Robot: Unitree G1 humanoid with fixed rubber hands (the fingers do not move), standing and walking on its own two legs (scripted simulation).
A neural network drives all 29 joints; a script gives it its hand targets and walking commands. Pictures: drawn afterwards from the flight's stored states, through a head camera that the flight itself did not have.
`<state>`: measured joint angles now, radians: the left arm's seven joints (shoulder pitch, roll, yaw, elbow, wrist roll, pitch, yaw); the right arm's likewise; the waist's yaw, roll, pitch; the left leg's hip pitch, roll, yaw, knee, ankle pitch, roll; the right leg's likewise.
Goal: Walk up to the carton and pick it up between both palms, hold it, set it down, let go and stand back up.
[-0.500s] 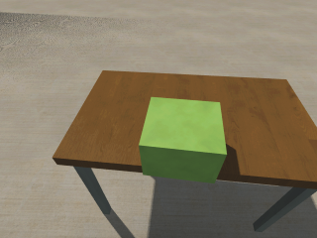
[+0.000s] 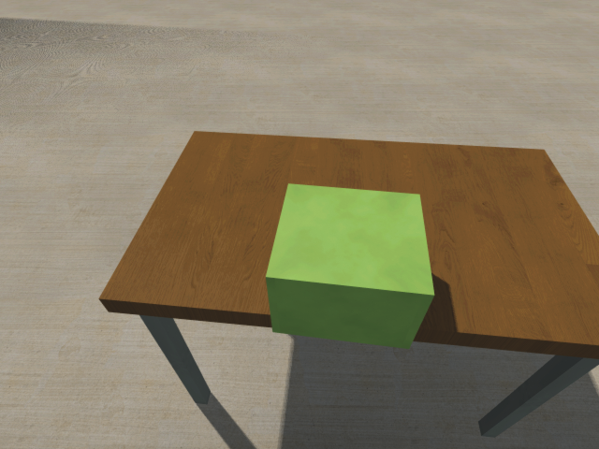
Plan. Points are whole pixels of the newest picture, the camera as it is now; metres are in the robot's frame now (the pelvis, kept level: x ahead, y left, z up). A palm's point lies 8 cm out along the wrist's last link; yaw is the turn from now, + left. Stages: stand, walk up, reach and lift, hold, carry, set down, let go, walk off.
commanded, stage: stand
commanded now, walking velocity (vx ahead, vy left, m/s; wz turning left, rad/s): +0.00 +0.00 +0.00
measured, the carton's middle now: (346, 263) +0.44 -0.04 -0.03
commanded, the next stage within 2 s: none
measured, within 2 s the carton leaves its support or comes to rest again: neither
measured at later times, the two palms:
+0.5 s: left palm out of the picture -0.01 +0.23 -0.14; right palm out of the picture -0.01 -0.22 -0.14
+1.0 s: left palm out of the picture +0.00 +0.23 -0.14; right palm out of the picture +0.00 -0.22 -0.14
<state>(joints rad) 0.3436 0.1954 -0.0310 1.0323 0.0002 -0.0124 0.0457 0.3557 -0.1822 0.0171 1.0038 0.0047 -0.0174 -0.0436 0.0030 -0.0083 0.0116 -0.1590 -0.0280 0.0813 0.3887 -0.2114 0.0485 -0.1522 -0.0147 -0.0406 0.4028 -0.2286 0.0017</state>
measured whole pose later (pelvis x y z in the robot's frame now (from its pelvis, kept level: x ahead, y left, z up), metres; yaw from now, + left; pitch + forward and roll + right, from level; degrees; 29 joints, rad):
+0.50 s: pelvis +0.01 +0.00 +0.00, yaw +0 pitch -1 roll +0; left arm 0.33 0.18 -0.03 1.07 0.00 -0.01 0.05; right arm 0.36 -0.17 0.01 1.03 0.01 -0.02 -0.05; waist 0.00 -0.01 0.01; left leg -0.14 -0.04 0.09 0.37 -0.21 0.05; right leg -0.14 -0.02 -0.03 0.40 -0.23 0.01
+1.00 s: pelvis +0.01 +0.00 +0.00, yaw +0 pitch -1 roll +0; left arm 0.32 0.18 -0.04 1.10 0.00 -0.01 0.06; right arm 0.35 -0.16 0.02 1.05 0.01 -0.02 -0.05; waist 0.00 -0.01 0.02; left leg -0.13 -0.04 0.09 0.36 -0.22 0.05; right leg -0.13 -0.02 -0.04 0.39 -0.24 0.01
